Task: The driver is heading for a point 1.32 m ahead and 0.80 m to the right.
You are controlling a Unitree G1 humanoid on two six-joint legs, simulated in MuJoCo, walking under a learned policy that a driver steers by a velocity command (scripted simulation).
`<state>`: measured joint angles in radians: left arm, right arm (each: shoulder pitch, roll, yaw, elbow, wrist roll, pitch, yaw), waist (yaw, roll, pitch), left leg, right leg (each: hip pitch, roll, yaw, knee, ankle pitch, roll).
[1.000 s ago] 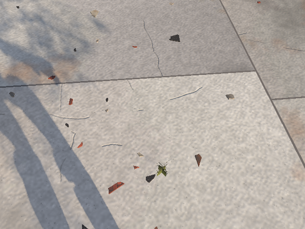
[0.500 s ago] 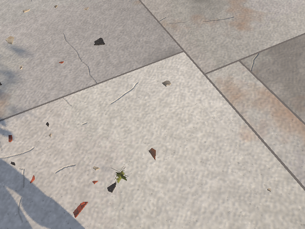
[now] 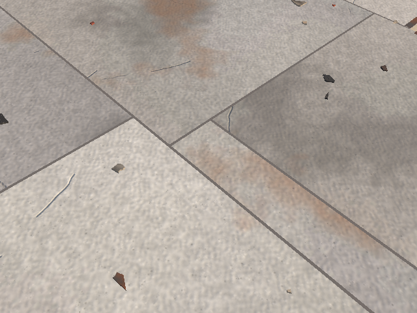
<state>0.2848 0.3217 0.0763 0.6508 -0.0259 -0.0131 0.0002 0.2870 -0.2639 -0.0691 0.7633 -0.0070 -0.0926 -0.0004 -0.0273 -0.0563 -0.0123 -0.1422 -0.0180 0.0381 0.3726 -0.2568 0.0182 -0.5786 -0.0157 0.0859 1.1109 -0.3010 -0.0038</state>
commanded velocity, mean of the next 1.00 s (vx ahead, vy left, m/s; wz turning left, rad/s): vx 0.49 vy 0.00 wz -0.31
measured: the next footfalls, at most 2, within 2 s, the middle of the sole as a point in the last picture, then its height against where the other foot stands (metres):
right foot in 0.28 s outside the picture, level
left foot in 0.82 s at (212, 265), level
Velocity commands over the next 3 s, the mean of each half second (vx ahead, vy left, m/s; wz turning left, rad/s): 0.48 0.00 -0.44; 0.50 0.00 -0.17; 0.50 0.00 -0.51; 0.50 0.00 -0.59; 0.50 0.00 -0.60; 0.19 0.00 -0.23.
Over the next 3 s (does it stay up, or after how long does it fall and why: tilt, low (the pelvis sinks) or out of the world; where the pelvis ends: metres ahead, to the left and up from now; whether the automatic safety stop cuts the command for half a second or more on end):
stays up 1.28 -0.79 -0.01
